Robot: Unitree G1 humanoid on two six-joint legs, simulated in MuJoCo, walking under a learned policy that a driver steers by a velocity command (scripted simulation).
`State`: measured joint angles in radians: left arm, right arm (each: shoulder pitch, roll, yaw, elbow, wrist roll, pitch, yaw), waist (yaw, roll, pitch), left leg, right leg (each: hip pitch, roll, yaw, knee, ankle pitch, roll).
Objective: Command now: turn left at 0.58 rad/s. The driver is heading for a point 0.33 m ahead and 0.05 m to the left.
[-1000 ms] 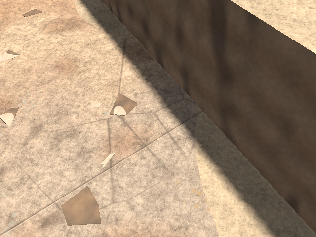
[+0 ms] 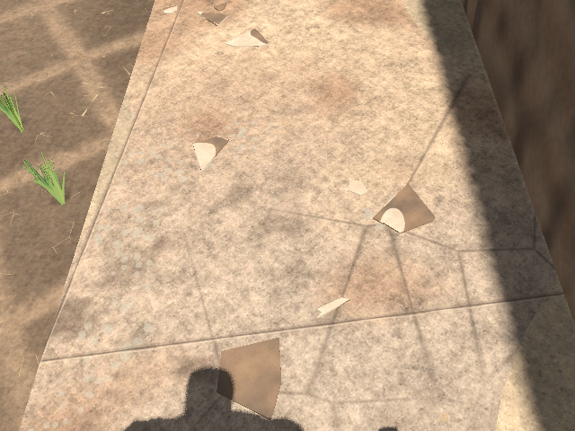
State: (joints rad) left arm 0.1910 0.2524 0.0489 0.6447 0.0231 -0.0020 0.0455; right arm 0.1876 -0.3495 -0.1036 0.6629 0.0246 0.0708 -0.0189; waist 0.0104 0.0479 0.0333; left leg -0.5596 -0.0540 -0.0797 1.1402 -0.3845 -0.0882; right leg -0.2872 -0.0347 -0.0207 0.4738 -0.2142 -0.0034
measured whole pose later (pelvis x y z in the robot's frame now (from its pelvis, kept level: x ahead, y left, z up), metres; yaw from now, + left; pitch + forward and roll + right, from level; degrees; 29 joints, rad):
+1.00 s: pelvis -0.02 +0.04 +0.00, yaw -1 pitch +1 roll +0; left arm 0.16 0.34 0.10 0.64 -0.02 0.05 0.02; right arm 0.21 -0.27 -0.07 0.70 -0.01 0.00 -0.03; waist -0.02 -0.03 0.04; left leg -0.23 0.00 0.08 0.47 -0.27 0.05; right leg -0.52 0.02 0.07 1.11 -0.45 0.08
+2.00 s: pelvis -0.05 +0.03 +0.01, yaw +11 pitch +2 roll -3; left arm 0.09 0.33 0.10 0.73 0.00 0.03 0.04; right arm 0.20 -0.30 -0.06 0.66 0.01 0.02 -0.03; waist -0.01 -0.03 0.06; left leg -0.23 -0.04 -0.07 0.42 -0.21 0.07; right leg -0.53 0.00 0.05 1.06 -0.34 0.09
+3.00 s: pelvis +0.26 +0.04 -0.01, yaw +2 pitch -1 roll +1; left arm 0.22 0.29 0.03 0.77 0.01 0.03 0.04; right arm 0.12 -0.23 -0.02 0.76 -0.02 -0.03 0.02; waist 0.00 -0.02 0.08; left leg -0.33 -0.06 0.02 0.46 -0.12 0.05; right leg -0.34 -0.05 0.07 0.68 -0.34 0.06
